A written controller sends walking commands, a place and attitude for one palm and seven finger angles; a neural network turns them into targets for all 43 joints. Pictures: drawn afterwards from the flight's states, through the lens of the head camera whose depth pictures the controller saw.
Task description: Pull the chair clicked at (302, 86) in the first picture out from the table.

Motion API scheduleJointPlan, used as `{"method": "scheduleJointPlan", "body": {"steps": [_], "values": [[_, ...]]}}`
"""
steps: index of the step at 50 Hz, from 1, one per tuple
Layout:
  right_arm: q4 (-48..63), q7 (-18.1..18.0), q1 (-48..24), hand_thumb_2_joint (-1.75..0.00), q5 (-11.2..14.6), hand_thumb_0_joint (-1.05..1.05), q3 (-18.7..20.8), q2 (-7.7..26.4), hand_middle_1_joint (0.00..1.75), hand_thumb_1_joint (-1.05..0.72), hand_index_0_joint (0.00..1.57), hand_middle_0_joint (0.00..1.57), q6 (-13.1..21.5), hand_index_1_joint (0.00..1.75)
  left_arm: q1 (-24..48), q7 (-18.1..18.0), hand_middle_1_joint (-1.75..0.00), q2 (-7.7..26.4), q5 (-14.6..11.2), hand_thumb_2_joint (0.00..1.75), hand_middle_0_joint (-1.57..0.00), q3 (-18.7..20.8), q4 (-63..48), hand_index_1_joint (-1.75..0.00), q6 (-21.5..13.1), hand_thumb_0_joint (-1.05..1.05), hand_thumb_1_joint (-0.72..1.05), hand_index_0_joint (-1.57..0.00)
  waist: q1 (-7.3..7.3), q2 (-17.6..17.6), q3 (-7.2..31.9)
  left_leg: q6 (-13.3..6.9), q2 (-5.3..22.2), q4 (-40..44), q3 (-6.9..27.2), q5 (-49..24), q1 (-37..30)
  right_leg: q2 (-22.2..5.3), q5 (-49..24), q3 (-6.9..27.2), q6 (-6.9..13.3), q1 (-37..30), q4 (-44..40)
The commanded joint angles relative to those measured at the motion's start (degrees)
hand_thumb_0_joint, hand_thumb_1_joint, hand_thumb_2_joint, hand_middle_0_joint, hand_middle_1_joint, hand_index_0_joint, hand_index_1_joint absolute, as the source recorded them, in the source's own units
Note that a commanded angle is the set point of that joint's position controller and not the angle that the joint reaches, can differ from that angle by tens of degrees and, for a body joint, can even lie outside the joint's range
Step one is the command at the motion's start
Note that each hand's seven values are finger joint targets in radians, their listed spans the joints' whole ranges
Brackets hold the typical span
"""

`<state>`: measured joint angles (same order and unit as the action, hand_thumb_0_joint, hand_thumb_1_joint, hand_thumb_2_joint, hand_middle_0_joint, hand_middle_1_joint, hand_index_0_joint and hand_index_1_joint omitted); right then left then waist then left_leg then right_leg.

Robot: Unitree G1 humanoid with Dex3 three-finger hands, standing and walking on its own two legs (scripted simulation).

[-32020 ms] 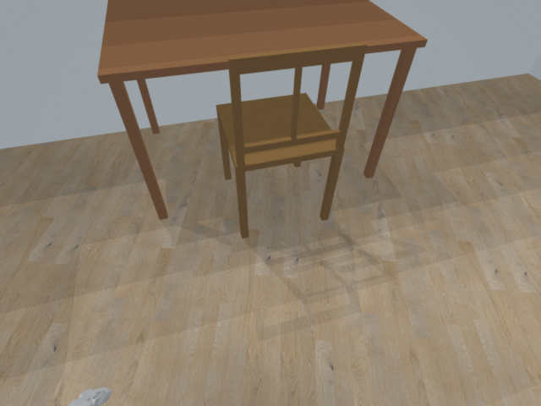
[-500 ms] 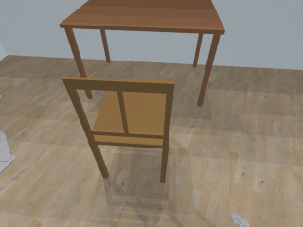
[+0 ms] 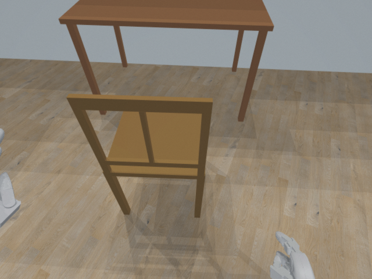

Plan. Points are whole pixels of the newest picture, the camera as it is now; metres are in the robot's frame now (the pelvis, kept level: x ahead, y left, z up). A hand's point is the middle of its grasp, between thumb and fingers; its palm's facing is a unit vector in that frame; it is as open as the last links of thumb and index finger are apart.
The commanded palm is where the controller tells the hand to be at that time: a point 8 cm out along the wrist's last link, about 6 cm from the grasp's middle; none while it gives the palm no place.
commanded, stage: stop stepping back and stand still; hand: left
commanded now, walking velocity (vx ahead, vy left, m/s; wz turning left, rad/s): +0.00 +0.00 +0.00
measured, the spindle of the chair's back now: (147, 138) +0.57 +0.18 -0.12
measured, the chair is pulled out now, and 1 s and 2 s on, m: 0.59 0.59 0.59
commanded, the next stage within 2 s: let the arm hang, fingers relaxed in 0.12 s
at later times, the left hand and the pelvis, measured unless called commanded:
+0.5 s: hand out of the picture +0.06 +0.16 -0.16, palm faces +0.03 -0.99 -0.16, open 7.4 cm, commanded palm none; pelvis -0.01 -0.01 -0.01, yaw +3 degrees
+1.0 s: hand out of the picture -0.06 +0.16 -0.17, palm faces +0.06 -0.98 -0.21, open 7.4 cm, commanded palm none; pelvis -0.02 -0.01 +0.00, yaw +3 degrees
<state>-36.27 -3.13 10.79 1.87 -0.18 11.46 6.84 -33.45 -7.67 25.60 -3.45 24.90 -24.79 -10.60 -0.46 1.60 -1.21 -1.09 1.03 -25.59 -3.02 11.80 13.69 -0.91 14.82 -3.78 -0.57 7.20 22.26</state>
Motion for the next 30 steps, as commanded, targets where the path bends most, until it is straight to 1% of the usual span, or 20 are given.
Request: {"method": "scheduleJointPlan", "body": {"steps": [1,3,4,7,9,10,11,12,13,14,15,17,18,19,20,22,24,25,28,30], "values": [[7.94,-0.96,-3.91,-0.90,-0.49,0.00,3.37,7.98,0.30,-0.90,0.20,0.20,2.74,0.30,4.95,-1.22,-0.30,7.25,0.53,0.90,-0.20,2.38,-11.69,-0.30,-1.84,0.00,0.90,-0.20,0.64,-2.23,7.44,-1.40,6.24,3.59,6.75,-13.23,-6.17,-5.13,-16.21,5.50,1.11,-0.65,-2.44],[8.13,-1.16,-4.73,-0.90,-0.61,0.00,3.21,7.86,0.30,-0.90,0.20,0.20,2.90,0.30,7.79,-1.71,-0.30,8.30,0.81,0.90,-0.20,2.50,-15.18,-0.30,-2.08,0.00,0.90,-0.20,0.52,-0.15,6.46,-1.43,6.04,3.95,7.15,-12.59,-5.89,-5.22,-14.91,5.64,1.30,-0.58,-2.81],[7.98,-1.36,-4.79,-0.90,-0.45,0.00,3.18,7.80,0.30,-0.90,0.20,0.20,2.91,0.30,9.15,-2.06,-0.30,10.26,0.91,0.90,-0.20,3.63,-17.48,-0.30,-2.24,0.00,0.90,-0.20,0.41,1.06,6.25,-1.40,5.93,3.80,7.18,-12.02,-5.41,-5.42,-14.83,5.93,1.47,-0.99,-3.17],[8.34,-1.48,-4.78,-0.90,-0.58,0.00,2.98,7.33,0.30,-0.90,0.20,0.20,3.01,0.30,7.06,-2.76,-0.30,10.52,0.95,0.90,-0.20,4.94,-18.60,-0.30,-2.48,0.00,0.90,-0.20,0.12,5.56,5.51,-1.24,5.76,4.59,7.63,-11.43,-4.64,-5.10,-13.19,5.85,1.84,-1.43,-3.46],[8.43,-1.46,-4.20,-0.90,-0.47,0.00,2.99,7.14,0.30,-0.90,0.20,0.20,2.81,0.30,4.24,-2.79,-0.30,11.15,0.69,0.90,-0.20,6.26,-17.51,-0.30,-2.41,0.00,0.90,-0.20,0.13,6.22,5.12,-0.88,5.77,5.09,7.85,-10.79,-3.93,-4.88,-12.10,5.47,1.95,-1.72,-3.98],[8.51,-1.40,-4.21,-0.90,-0.59,0.00,2.89,6.94,0.30,-0.90,0.20,0.20,2.51,0.30,3.13,-2.76,-0.30,10.31,0.55,0.90,-0.20,6.27,-16.74,-0.30,-2.50,0.00,0.90,-0.20,0.17,6.23,5.55,-0.78,5.77,5.39,7.96,-10.60,-3.95,-4.68,-11.91,5.30,2.01,-2.24,-3.88],[-4.18,4.03,-2.93,-0.90,-1.93,0.00,4.78,14.07,0.30,-0.90,0.20,0.20,3.17,0.30,5.31,5.37,-0.30,-3.48,7.03,0.90,-0.20,-19.32,30.85,-0.30,5.74,0.00,0.90,-0.20,2.53,3.12,0.96,-1.58,5.78,-4.47,8.14,-23.38,1.29,-6.31,-19.64,1.13,1.96,6.76,7.21],[-4.45,3.91,1.58,-0.90,-1.82,0.00,3.89,8.49,0.30,-0.90,0.20,0.20,-0.53,0.30,4.96,6.66,-0.30,-7.61,5.62,0.90,-0.20,-18.82,33.52,-0.30,9.72,0.00,0.90,-0.20,1.33,0.76,6.88,-1.43,5.87,-3.65,6.99,-21.09,-0.05,-5.97,-13.08,1.68,1.44,5.50,5.43],[-3.05,3.79,1.79,-0.90,-1.82,0.00,3.38,8.20,0.30,-0.90,0.20,0.20,-1.79,0.30,5.75,7.01,-0.30,-8.10,5.33,0.90,-0.20,-19.32,33.24,-0.30,10.81,0.00,0.90,-0.20,1.34,2.27,5.01,-1.49,6.45,-2.31,7.64,-15.45,1.39,-5.70,-7.38,1.00,1.06,7.21,5.29],[-3.20,3.61,1.54,-0.90,-2.31,0.00,2.77,7.06,0.30,-0.90,0.20,0.20,-2.50,0.30,7.45,7.16,-0.30,-9.00,5.32,0.90,-0.20,-20.16,35.52,-0.30,10.72,0.00,0.90,-0.20,0.60,-1.52,6.06,-2.37,7.12,-2.15,9.42,-12.36,3.56,-5.06,-4.84,1.45,1.00,6.44,4.99],[-2.66,3.64,1.33,-0.90,-2.65,0.00,2.43,7.72,0.30,-0.90,0.20,0.20,-3.09,0.30,8.94,7.34,-0.30,-7.97,5.20,0.90,-0.20,-20.45,38.25,-0.30,10.56,0.00,0.90,-0.20,0.32,-4.15,6.22,-2.77,6.68,-1.97,10.86,-8.40,5.35,-5.65,-3.46,2.24,1.35,5.32,4.55],[-2.86,3.53,1.69,-0.90,-3.15,0.00,2.40,8.37,0.30,-0.90,0.20,0.20,-4.26,0.30,12.79,7.18,-0.30,-6.33,5.32,0.90,-0.20,-21.04,43.72,-0.30,10.52,0.00,0.90,-0.20,0.59,-12.49,5.24,-2.43,4.43,-4.51,10.51,-8.87,4.98,-7.12,-7.12,4.40,3.40,4.59,4.03],[-3.42,3.33,2.15,-0.90,-3.29,0.00,2.41,8.52,0.30,-0.90,0.20,0.20,-4.79,0.30,14.46,7.03,-0.30,-6.07,5.31,0.90,-0.20,-21.26,46.58,-0.30,10.63,0.00,0.90,-0.20,0.80,-14.90,5.37,-2.32,3.58,-5.31,10.07,-10.74,3.72,-7.78,-9.62,4.77,4.33,4.35,4.10],[-4.21,3.19,2.30,-0.90,-3.33,0.00,2.30,8.46,0.30,-0.90,0.20,0.20,-5.28,0.30,15.70,6.87,-0.30,-5.68,5.16,0.90,-0.20,-21.63,49.58,-0.30,10.96,0.00,0.90,-0.20,0.95,-14.81,4.70,-2.17,3.08,-5.24,9.52,-11.35,2.94,-8.14,-9.86,4.38,5.08,4.52,4.18],[-5.11,3.08,2.25,-0.90,-3.43,0.00,2.06,8.47,0.30,-0.90,0.20,0.20,-5.62,0.30,16.06,6.73,-0.30,-5.54,4.96,0.90,-0.20,-22.00,52.28,-0.30,11.18,0.00,0.90,-0.20,0.76,-12.96,4.12,-2.15,2.94,-4.64,9.27,-12.38,2.11,-8.05,-9.98,4.57,5.17,4.67,4.24],[-7.19,2.91,2.22,-0.90,-3.46,0.00,1.59,8.34,0.30,-0.90,0.20,0.20,-5.94,0.30,15.91,6.53,-0.30,-5.28,4.61,0.90,-0.20,-22.84,57.82,-0.30,11.50,0.00,0.90,-0.20,0.39,-4.73,2.09,-2.32,3.26,-2.21,9.75,-12.96,1.64,-6.67,-7.58,4.51,4.33,4.49,3.64],[-9.26,2.77,2.62,-0.90,-3.29,0.00,1.17,8.04,0.30,-0.90,0.20,0.20,-6.07,0.30,14.79,6.45,-0.30,-4.92,4.36,0.90,-0.20,-23.53,63.16,-0.30,11.55,0.00,0.90,-0.20,0.00,3.92,-0.93,-2.54,3.53,0.72,10.25,-10.20,2.58,-5.42,-4.02,4.14,3.62,4.55,2.39],[-10.48,2.65,3.15,-0.90,-3.24,0.00,1.03,7.45,0.30,-0.90,0.20,0.20,-6.15,0.30,14.06,6.35,-0.30,-5.11,4.20,0.90,-0.20,-23.72,65.74,-0.30,11.42,0.00,0.90,-0.20,0.00,6.67,-1.31,-2.45,3.47,1.49,9.96,-8.12,2.75,-5.22,-3.05,4.20,3.46,3.97,1.69],[-13.03,2.12,6.07,-0.90,-3.40,0.00,1.17,5.42,0.30,-0.90,0.20,0.20,-6.45,0.30,11.59,6.07,-0.30,-7.50,4.13,0.90,-0.20,-23.17,71.07,-0.30,11.26,0.00,0.90,-0.20,0.25,11.46,0.20,-2.29,3.52,3.59,9.80,-0.05,1.91,-4.69,-0.12,3.24,3.84,2.80,0.11],[-14.35,2.05,7.44,-0.90,-3.16,0.00,1.33,5.30,0.30,-0.90,0.20,0.20,-7.08,0.30,11.42,6.22,-0.30,-7.24,4.03,0.90,-0.20,-23.89,73.98,-0.30,11.28,0.00,0.90,-0.20,0.40,9.40,-0.79,-2.34,3.70,5.09,10.41,6.10,2.80,-4.20,2.07,2.96,3.81,3.04,-1.18]]}}
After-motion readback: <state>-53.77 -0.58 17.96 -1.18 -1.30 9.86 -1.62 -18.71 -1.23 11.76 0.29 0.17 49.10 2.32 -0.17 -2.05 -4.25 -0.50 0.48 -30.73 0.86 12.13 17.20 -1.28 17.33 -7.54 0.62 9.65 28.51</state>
